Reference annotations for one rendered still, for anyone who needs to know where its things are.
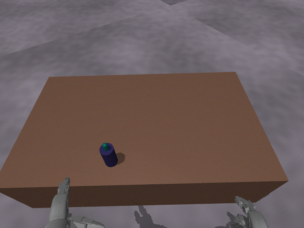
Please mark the left robot arm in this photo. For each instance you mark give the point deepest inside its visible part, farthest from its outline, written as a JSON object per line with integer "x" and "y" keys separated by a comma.
{"x": 58, "y": 223}

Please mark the bottle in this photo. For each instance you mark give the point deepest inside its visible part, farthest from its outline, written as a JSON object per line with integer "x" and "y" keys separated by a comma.
{"x": 108, "y": 154}

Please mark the left robot hand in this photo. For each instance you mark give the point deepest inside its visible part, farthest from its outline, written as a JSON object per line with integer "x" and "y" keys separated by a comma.
{"x": 59, "y": 209}

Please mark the right robot hand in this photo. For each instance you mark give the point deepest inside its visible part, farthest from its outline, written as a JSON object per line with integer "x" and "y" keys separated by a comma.
{"x": 254, "y": 218}

